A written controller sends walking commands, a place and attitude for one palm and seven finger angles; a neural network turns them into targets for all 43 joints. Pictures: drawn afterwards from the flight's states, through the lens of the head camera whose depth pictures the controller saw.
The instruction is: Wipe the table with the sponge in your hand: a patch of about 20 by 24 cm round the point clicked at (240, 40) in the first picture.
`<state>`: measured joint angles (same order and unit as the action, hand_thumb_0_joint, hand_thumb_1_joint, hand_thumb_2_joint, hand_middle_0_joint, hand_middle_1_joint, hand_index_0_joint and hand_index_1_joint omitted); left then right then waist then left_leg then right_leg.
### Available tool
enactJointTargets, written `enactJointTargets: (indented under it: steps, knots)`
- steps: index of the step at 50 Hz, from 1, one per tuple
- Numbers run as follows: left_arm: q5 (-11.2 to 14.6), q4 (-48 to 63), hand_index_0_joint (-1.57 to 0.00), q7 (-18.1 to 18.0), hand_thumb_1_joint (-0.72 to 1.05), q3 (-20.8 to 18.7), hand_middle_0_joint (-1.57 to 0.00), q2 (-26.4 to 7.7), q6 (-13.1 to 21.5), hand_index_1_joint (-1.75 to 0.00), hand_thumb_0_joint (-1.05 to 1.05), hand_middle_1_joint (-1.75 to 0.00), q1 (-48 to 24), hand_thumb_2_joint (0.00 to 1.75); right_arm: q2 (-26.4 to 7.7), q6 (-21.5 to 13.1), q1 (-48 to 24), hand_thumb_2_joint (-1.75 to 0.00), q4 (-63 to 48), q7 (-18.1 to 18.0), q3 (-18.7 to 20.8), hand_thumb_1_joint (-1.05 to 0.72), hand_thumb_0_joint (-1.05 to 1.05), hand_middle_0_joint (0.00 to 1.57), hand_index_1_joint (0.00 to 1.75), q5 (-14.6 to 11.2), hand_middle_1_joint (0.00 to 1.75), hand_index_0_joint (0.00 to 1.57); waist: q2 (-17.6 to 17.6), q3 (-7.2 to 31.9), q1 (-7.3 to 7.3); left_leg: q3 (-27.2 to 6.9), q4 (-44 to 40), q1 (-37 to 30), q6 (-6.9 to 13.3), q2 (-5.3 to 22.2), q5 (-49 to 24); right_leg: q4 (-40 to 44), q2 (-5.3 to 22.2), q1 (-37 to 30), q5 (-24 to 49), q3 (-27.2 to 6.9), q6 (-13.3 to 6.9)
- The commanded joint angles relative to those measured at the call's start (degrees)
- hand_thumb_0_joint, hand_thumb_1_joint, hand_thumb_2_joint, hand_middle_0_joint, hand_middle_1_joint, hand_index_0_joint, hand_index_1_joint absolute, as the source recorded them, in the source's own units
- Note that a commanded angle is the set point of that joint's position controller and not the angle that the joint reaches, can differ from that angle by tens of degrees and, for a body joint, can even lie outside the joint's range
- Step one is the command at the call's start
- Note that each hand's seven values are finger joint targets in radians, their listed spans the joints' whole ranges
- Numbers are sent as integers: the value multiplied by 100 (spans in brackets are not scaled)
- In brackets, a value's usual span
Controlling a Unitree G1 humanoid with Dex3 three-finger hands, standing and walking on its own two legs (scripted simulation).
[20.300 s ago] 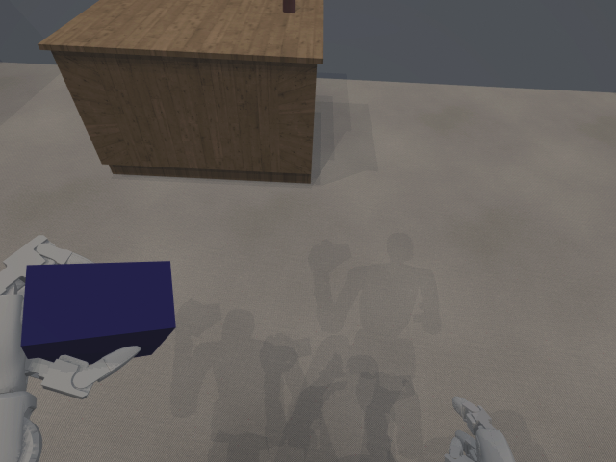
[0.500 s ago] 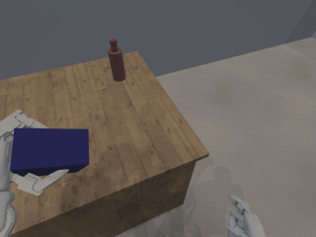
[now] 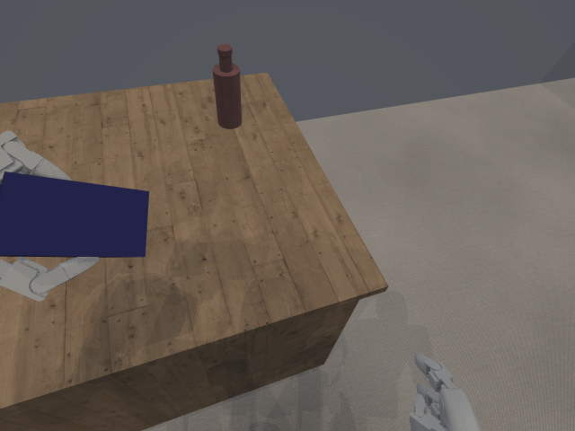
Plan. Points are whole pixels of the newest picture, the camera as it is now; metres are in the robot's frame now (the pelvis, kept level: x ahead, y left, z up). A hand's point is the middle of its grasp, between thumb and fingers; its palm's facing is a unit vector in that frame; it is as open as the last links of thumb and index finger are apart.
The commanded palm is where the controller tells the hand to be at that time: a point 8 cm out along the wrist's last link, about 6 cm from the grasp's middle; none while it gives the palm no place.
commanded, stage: come to a stop and stand still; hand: left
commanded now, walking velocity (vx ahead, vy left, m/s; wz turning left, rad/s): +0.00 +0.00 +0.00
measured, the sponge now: (86, 225) +0.27 +0.24 +0.17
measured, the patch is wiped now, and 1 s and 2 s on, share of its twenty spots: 0.00 0.00 0.00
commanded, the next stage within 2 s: look again from close up in 1.26 s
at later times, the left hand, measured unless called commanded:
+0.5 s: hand (47, 247) +0.24 +0.26 +0.18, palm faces +0.39 -0.81 -0.44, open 10.1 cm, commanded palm +0.17 +0.29 +0.18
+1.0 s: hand (26, 325) +0.17 +0.25 +0.17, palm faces +0.37 -0.85 -0.37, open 10.1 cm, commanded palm +0.11 +0.28 +0.18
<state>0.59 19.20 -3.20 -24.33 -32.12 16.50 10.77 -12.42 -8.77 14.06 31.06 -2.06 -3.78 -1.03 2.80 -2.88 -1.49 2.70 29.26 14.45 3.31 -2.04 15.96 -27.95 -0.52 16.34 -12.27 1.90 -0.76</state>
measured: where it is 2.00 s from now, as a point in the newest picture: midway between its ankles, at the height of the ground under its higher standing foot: outside the picture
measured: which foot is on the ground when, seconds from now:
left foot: down 0.00-1.00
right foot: down 0.00-1.00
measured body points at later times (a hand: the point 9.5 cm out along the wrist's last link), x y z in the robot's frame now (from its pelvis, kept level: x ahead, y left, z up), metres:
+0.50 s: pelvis +0.03 +0.01 +0.00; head +0.09 +0.04 +0.44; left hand +0.21 +0.31 +0.20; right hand +0.23 -0.21 -0.07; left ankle +0.00 +0.08 -0.74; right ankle +0.02 -0.11 -0.74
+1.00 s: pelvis -0.04 -0.01 +0.00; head -0.01 +0.01 +0.45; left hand +0.15 +0.29 +0.19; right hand +0.14 -0.23 -0.07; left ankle +0.00 +0.08 -0.74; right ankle +0.02 -0.11 -0.74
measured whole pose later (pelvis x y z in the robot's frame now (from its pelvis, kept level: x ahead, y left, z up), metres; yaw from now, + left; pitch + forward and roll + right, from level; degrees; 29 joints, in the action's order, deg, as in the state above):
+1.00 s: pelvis -0.04 -0.01 +0.00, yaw +3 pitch +0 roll -1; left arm 7.1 24.0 -5.0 -20.5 -25.5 16.3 24.3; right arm -13.1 -10.6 13.7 34.2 1.1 -0.3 -2.7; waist 1.5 -2.8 -1.0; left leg -0.2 27.6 16.4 2.5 -2.5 11.4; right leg -24.9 0.0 16.6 -8.5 4.7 -1.2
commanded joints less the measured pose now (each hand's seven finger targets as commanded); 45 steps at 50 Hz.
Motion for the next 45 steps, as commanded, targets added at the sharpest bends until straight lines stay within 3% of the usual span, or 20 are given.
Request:
enactJointTargets:
  steps: [1, 4, 5, 9, 10, 11, 15, 16, 17, 20, 24, 26, 30, 31, 35, 36, 39, 40, 41, 45]
  knots:
    - [365, 959, -120, -128, 10, -760, -120, -683, 313, -160, 0, -160, 497, 130, -954, -331, -216, -90, -787, 210, 513, -90, 0, 20, 30, 116, 30, 20, -509, 916, -99, -625, -608, 252, -298, 570, -553, 241, 461, -388, 455, -498, -212]
    - [538, 1571, -120, -181, 10, -307, -120, -163, 399, -160, 0, -160, 1638, 130, -934, -495, -89, -90, -683, 477, 593, -90, 0, 20, 30, 12, 30, 20, -380, 1340, -172, -610, -230, -177, -270, 493, -2133, 58, 558, -642, 1747, -590, -198]
    - [594, 1565, -120, -210, 10, -240, -120, -80, 375, -160, 0, -160, 1640, 130, -933, -521, -242, -90, -601, 542, 548, -90, 0, 20, 30, -43, 30, 20, -563, 1520, -145, -650, -227, -474, -312, 556, -2765, -123, 475, -584, 1872, -527, -157]
    - [452, 2081, -120, -423, 10, -696, -120, -591, 403, -160, 0, -160, 1294, 130, -1038, -538, -73, -90, -440, 453, 680, -90, 0, 20, 30, 27, 30, 20, -104, 1562, -102, -740, -153, -482, -460, 650, -3754, -229, 511, -719, 2265, -330, -40]
    - [404, 2215, -120, -497, 10, -1045, -120, -1075, 363, -160, 0, -160, 1004, 130, -1102, -492, -214, -90, -440, 413, 668, -90, 0, 20, 30, 24, 30, 20, -298, 1695, -73, -777, -166, -614, -433, 675, -3836, -374, 461, -712, 2154, -382, -25]
    - [383, 2172, -120, -480, 10, -847, -120, -802, 368, -160, 0, -160, 935, 130, -954, -451, -136, -90, -364, 358, 670, -90, 0, 20, 30, 62, 30, 20, -341, 1626, -42, -775, -148, -628, -456, 723, -4208, -371, 543, -701, 2016, -229, -13]
    - [338, 2455, -120, -548, 10, -949, -120, -1112, 208, -160, 0, -160, 686, 130, -1028, -413, -258, -90, -439, 335, 693, -90, 0, 20, 30, 49, 30, 20, -1295, 1747, -83, -906, -105, -944, -450, 849, -4901, -575, 447, -471, 1091, -215, -7]
    - [328, 2499, -120, -510, 10, -660, -120, -799, 203, -160, 0, -160, 750, 130, -904, -409, -127, -90, -417, 352, 675, -90, 0, 20, 30, 63, 30, 20, -1414, 1655, -76, -878, -49, -1011, -474, 882, -5065, -445, 501, -335, 788, -123, -11]
    - [320, 2605, -120, -511, 10, -647, -120, -802, 203, -160, 0, -160, 792, 130, -965, -428, -81, -90, -436, 380, 691, -90, 0, 20, 30, 59, 30, 20, -1426, 1637, -96, -904, -12, -1025, -489, 898, -5226, -450, 468, -328, 757, -81, -26]
    - [358, 2654, -120, -503, 10, -546, -120, -597, 149, -160, 0, -160, 1219, 130, -987, -454, -195, -90, -503, 443, 705, -90, 0, 20, 30, 1, 30, 20, -1308, 1685, -115, -906, 30, -971, -459, 863, -5078, -430, 454, -417, 1080, -147, -52]
    - [501, 2143, -120, -445, 10, -605, -120, -365, 151, -160, 0, -160, 1578, 130, -962, -342, -135, -90, -482, 431, 765, -90, 0, 20, 30, -35, 30, 20, -379, 1479, -95, -843, -12, -485, -506, 755, -4096, -209, 593, -707, 1916, -230, -82]
    - [577, 1679, -120, -426, 10, -603, -120, -206, 109, -160, 0, -160, 1689, 130, -907, -260, -153, -90, -459, 378, 788, -90, 0, 20, 30, -67, 30, 20, -272, 1481, -62, -779, -111, -405, -532, 693, -3626, -105, 662, -854, 2250, -341, -109]
    - [689, 1378, -120, -361, 10, -690, -120, -396, 57, -160, 0, -160, 1325, 130, -921, -190, -445, -90, -499, 269, 787, -90, 0, 20, 30, -162, 30, 20, -246, 1311, -5, -810, -322, -340, -480, 590, -2453, 147, 749, -807, 2309, -641, -133]
    - [713, 1358, -120, -318, 10, -405, -120, -113, 92, -160, 0, -160, 1272, 130, -858, -177, -373, -90, -537, 252, 745, -90, 0, 20, 30, -140, 30, 20, -259, 1236, -2, -801, -371, -247, -472, 588, -2303, 215, 755, -848, 2178, -522, -108]
    - [722, 1728, -120, -303, 10, -272, -120, -316, 123, -160, 0, -160, 818, 130, -887, -274, -618, -90, -636, 243, 680, -90, 0, 20, 30, -210, 30, 20, -524, 1065, -7, -966, -527, -225, -379, 541, -1404, 391, 729, -617, 1372, -711, -98]
    - [711, 1741, -120, -291, 10, -79, -120, -101, 166, -160, 0, -160, 801, 130, -830, -294, -546, -90, -630, 238, 652, -90, 0, 20, 30, -171, 30, 20, -504, 1025, -17, -956, -559, -103, -344, 539, -1203, 440, 723, -674, 1218, -618, -73]
    - [691, 1870, -120, -312, 10, -140, -120, -265, 198, -160, 0, -160, 713, 130, -832, -403, -559, -90, -624, 260, 638, -90, 0, 20, 30, -181, 30, 20, -487, 830, -21, -1086, -617, 66, -296, 507, -655, 604, 741, -524, 713, -714, -65]
    - [671, 1894, -120, -337, 10, -314, -120, -500, 192, -160, 0, -160, 685, 130, -902, -410, -638, -90, -624, 254, 656, -90, 0, 20, 30, -210, 30, 20, -695, 843, 0, -1129, -648, 35, -288, 514, -508, 632, 732, -446, 502, -763, -72]
    - [680, 1809, -120, -336, 10, -212, -120, -303, 216, -160, 0, -160, 750, 130, -794, -412, -589, -90, -588, 249, 625, -90, 0, 20, 30, -178, 30, 20, -639, 793, -1, -1118, -710, 179, -272, 522, -317, 676, 733, -508, 362, -667, -51]
    - [690, 1616, -120, -352, 10, -547, -120, -566, 263, -160, 0, -160, 950, 130, -857, -488, -606, -90, -584, 244, 677, -90, 0, 20, 30, -205, 30, 20, -628, 761, 10, -1221, -777, 196, -264, 524, 83, 867, 743, -344, -146, -735, -68]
